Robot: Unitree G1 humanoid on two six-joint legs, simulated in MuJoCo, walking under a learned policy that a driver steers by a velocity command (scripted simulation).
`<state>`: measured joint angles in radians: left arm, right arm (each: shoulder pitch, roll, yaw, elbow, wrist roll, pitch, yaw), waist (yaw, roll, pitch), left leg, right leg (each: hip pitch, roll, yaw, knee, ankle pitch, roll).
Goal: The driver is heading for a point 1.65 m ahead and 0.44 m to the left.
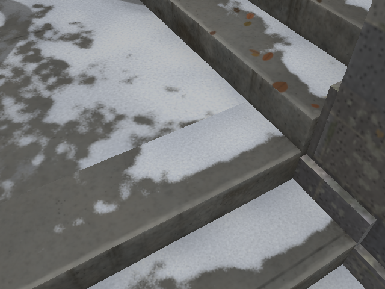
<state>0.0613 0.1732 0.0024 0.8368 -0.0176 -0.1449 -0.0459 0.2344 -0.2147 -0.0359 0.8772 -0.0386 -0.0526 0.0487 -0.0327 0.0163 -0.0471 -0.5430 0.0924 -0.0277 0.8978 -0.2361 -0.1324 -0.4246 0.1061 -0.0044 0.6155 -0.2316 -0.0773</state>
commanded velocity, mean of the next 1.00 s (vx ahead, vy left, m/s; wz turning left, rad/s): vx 0.00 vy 0.00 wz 0.39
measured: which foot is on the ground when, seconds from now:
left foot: up 0.00-0.00, down 0.02-0.36, up 0.38-0.64, down 0.66-1.00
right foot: down 0.00-0.66, up 0.68-0.98, down 1.00-1.00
